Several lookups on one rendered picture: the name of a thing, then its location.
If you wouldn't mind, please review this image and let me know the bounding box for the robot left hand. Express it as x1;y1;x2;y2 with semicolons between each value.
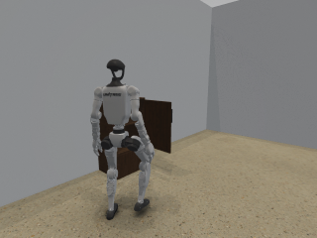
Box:
92;138;103;157

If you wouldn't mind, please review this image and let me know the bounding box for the robot left forearm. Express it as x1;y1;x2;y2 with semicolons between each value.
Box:
90;117;100;140

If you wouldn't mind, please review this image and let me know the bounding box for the robot left upper arm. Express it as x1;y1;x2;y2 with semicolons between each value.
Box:
90;86;105;120

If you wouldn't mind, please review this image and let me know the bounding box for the robot right hand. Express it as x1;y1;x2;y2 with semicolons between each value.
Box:
143;142;155;163

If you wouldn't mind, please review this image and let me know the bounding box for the right robot thigh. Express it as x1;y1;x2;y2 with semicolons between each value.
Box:
125;136;150;173

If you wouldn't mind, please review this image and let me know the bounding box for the robot left shin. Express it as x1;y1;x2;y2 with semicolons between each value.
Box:
106;170;117;211

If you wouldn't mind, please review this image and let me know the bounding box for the robot right upper arm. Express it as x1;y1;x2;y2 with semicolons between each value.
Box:
126;85;140;121

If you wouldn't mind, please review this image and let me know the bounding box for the robot right forearm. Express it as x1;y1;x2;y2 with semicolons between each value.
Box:
135;111;151;145

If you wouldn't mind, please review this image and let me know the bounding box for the cupboard door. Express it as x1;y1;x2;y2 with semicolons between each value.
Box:
144;99;171;154

